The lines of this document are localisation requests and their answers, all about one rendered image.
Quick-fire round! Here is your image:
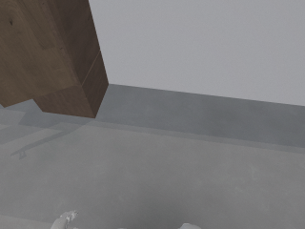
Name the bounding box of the robot left hand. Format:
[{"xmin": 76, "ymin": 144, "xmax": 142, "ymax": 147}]
[{"xmin": 51, "ymin": 210, "xmax": 78, "ymax": 229}]

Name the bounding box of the cupboard door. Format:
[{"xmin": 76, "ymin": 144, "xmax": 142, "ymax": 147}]
[{"xmin": 0, "ymin": 0, "xmax": 76, "ymax": 108}]

